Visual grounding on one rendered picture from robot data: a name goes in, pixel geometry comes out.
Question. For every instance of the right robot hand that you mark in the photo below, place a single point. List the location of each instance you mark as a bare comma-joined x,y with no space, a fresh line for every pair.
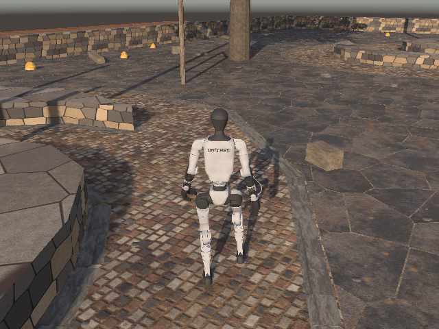
255,207

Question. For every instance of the left robot hand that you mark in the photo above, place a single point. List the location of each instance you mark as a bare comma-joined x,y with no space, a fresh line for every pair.
190,191

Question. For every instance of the robot left forearm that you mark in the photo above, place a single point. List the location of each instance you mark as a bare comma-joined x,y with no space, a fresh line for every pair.
187,180

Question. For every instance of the robot right upper arm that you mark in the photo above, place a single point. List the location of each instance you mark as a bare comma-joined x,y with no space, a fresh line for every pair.
243,156

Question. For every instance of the left robot shin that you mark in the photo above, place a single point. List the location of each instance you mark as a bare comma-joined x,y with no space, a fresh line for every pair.
206,255

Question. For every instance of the robot right foot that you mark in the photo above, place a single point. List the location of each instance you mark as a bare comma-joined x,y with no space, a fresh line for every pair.
240,258

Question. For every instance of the robot right forearm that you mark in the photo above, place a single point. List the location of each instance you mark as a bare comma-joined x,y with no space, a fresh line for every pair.
251,186

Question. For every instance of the robot left upper arm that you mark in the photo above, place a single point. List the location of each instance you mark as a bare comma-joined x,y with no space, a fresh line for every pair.
197,145

